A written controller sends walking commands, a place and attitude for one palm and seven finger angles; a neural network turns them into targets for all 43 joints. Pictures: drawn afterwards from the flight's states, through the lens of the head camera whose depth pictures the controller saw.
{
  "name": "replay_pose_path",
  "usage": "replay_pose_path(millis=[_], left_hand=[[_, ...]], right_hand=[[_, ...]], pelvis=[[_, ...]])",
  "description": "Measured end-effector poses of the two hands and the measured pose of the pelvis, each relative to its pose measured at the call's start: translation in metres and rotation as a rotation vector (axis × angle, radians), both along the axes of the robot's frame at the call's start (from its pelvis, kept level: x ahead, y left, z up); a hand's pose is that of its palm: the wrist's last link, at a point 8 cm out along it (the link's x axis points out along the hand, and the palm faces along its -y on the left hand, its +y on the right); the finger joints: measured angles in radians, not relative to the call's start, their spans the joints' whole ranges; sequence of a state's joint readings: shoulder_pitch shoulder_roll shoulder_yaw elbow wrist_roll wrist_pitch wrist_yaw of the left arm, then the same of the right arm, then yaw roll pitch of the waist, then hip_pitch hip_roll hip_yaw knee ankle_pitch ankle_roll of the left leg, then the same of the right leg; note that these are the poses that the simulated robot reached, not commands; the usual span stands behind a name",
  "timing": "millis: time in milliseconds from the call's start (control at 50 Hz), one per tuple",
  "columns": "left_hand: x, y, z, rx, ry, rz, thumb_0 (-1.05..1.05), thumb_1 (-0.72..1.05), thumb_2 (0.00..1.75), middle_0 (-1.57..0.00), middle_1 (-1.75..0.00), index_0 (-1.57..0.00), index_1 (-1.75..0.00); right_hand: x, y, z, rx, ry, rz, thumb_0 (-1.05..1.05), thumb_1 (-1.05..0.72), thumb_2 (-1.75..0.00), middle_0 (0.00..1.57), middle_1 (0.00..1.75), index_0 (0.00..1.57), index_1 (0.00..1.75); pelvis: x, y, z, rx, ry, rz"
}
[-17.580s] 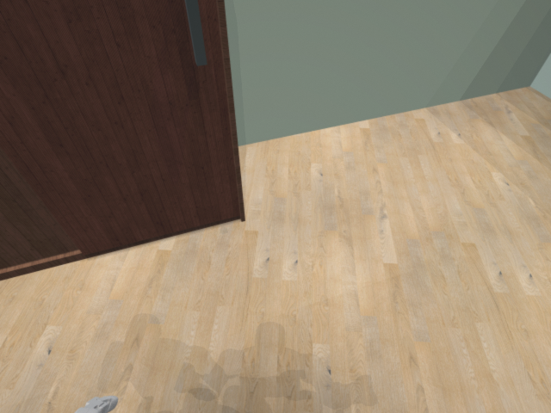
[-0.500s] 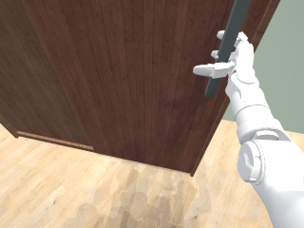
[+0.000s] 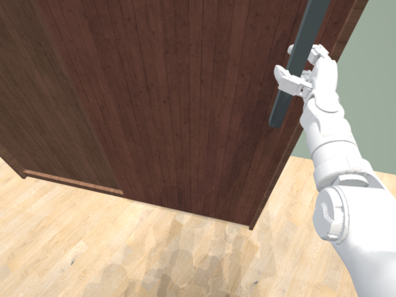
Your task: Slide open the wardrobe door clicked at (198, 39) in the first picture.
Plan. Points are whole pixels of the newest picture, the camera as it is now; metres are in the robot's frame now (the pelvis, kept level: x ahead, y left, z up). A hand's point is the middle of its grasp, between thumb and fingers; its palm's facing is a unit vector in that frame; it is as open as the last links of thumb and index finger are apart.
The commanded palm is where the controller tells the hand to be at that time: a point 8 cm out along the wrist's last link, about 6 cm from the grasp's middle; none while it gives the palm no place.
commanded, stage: grip the handle and tug to test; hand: right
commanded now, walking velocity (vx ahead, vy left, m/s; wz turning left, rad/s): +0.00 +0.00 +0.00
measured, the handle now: (292, 66) +0.56 -0.09 +0.20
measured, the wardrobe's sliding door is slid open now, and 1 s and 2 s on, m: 0.00 0.00 0.00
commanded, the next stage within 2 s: tug the door sideways, standing still in 0.84 s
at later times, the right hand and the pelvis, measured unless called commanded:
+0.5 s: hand (285, 77) +0.50 -0.07 +0.21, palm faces +0.05 +1.00 +0.02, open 6.6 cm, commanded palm +0.47 -0.13 +0.21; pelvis +0.00 +0.00 +0.00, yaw +0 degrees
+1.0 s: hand (284, 77) +0.50 -0.07 +0.21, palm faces +0.06 +1.00 +0.02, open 6.5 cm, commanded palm +0.48 -0.12 +0.21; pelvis +0.03 +0.00 +0.01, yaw +2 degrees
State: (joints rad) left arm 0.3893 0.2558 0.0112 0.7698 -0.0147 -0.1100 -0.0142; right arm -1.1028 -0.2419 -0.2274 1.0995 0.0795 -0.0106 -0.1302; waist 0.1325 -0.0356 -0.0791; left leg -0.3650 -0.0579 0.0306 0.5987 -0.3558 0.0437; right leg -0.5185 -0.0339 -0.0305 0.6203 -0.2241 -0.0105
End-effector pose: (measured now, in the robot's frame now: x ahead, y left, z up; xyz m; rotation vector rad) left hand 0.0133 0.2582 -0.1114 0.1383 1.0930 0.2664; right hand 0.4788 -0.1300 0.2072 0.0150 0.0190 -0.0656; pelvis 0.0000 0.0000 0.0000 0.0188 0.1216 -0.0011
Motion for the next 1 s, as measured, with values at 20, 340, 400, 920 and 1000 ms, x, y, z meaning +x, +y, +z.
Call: replay_pose_path(millis=[20, 340, 400, 920, 1000], left_hand=[[0.001, 0.000, 0.000, 0.000, 0.000, -0.002, 0.01, 0.91, 0.90, -0.20, -0.30, -0.20, -0.29], [0.013, -0.003, 0.000, -0.004, -0.026, -0.020, 0.01, 0.91, 0.90, -0.21, -0.30, -0.20, -0.29], [0.012, -0.002, 0.000, -0.002, -0.023, -0.018, 0.01, 0.91, 0.90, -0.21, -0.30, -0.20, -0.29], [0.034, 0.001, 0.005, -0.021, -0.058, 0.035, 0.01, 0.91, 0.90, -0.20, -0.30, -0.20, -0.29], [0.060, 0.002, 0.008, -0.021, -0.091, 0.020, 0.01, 0.91, 0.90, -0.20, -0.30, -0.20, -0.29]], right_hand=[[0.000, 0.000, 0.000, 0.003, 0.001, 0.001, 0.01, -0.50, -0.73, 0.37, 1.31, 0.38, 1.32], [0.000, 0.005, 0.000, 0.014, 0.006, 0.010, 0.01, -0.57, -0.80, 0.32, 1.35, 0.34, 1.36], [0.000, 0.005, 0.000, 0.017, 0.007, 0.013, 0.01, -0.57, -0.81, 0.32, 1.35, 0.34, 1.36], [-0.003, 0.008, -0.001, 0.013, -0.008, 0.007, 0.01, -0.66, -0.73, 0.27, 1.33, 0.28, 1.35], [-0.003, 0.008, 0.000, 0.010, -0.002, 0.009, 0.01, -0.67, -0.74, 0.26, 1.33, 0.27, 1.35]], pelvis=[[0.000, 0.000, 0.000, 0.000, 0.000, 0.000], [0.002, 0.000, 0.000, -0.002, -0.001, -0.001], [0.001, 0.000, 0.000, -0.002, 0.000, -0.001], [0.020, 0.003, 0.006, -0.013, -0.022, 0.032], [0.029, 0.004, 0.008, -0.016, -0.029, 0.030]])
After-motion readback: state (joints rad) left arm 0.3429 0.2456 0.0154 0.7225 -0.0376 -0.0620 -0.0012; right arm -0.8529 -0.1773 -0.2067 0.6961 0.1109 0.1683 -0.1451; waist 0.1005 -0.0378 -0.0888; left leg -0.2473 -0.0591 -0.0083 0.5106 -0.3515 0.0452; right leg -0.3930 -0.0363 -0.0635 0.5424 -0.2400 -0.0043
